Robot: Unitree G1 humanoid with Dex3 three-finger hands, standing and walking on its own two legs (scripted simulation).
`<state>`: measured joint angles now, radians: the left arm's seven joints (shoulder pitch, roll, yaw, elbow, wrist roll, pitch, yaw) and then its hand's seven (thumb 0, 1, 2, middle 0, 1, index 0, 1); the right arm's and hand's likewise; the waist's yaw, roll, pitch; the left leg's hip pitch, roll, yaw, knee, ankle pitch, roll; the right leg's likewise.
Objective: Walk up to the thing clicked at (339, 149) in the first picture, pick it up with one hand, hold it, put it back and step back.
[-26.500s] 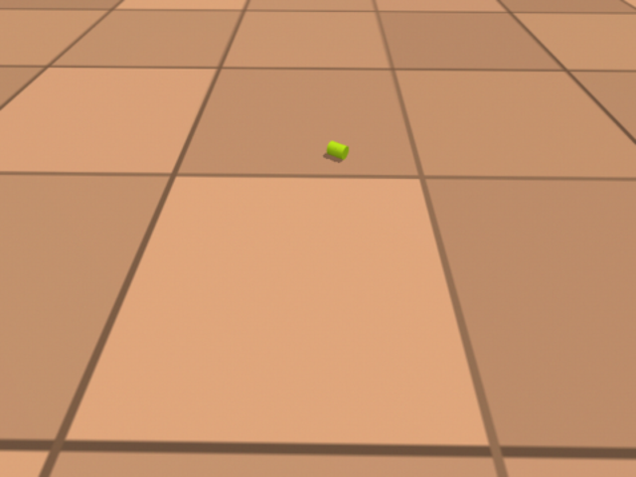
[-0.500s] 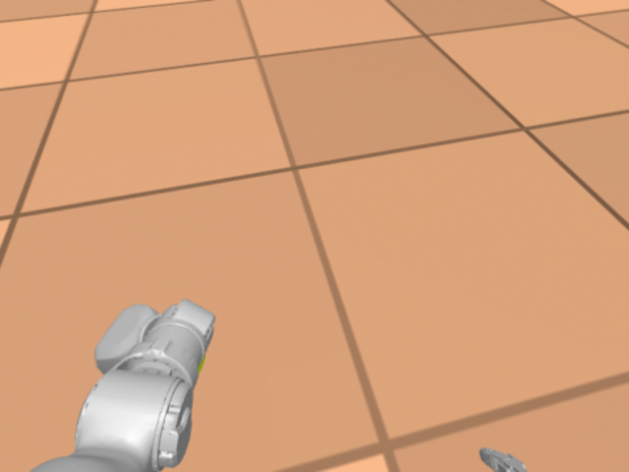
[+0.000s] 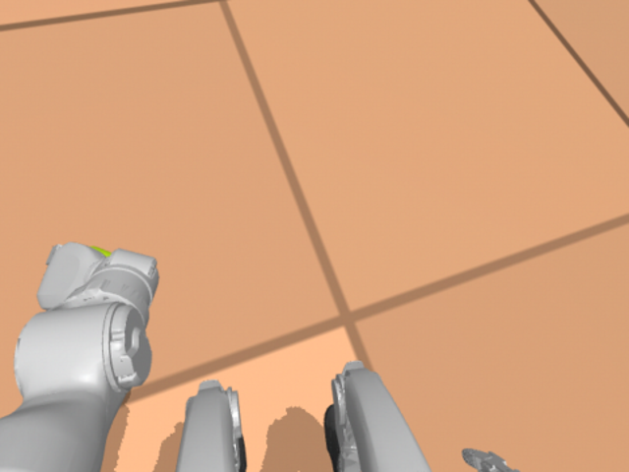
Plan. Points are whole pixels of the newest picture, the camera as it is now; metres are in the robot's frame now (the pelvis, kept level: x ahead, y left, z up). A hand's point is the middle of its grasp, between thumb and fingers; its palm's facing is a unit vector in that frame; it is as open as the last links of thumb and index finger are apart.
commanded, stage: crouch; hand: left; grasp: from above
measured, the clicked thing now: (113, 280) +0.42 +0.26 -0.16
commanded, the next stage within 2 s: lower in 1.36 s
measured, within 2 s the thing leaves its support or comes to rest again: neither
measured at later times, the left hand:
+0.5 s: hand (146, 290) +0.45 +0.26 -0.31, palm faces -0.05 -0.47 -0.88, open 12.1 cm
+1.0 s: hand (152, 297) +0.45 +0.27 -0.39, palm faces -0.10 -0.46 -0.88, open 12.0 cm
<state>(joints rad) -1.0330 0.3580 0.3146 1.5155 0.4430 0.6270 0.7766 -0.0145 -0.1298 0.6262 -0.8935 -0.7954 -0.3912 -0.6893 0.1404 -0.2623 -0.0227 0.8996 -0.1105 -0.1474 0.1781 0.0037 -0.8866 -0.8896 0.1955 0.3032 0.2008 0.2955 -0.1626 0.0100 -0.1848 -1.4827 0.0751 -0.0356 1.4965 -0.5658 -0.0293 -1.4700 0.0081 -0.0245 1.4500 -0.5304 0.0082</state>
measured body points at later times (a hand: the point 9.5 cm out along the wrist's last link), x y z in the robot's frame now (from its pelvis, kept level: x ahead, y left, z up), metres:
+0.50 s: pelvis -0.02 +0.01 -0.18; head +0.21 +0.03 +0.20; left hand +0.45 +0.28 -0.26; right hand -0.01 -0.26 -0.31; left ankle +0.05 +0.13 -0.56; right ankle +0.06 -0.13 -0.56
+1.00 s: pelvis -0.03 +0.00 -0.25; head +0.23 +0.01 +0.12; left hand +0.46 +0.29 -0.34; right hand -0.04 -0.28 -0.36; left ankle +0.05 +0.13 -0.56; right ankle +0.06 -0.13 -0.56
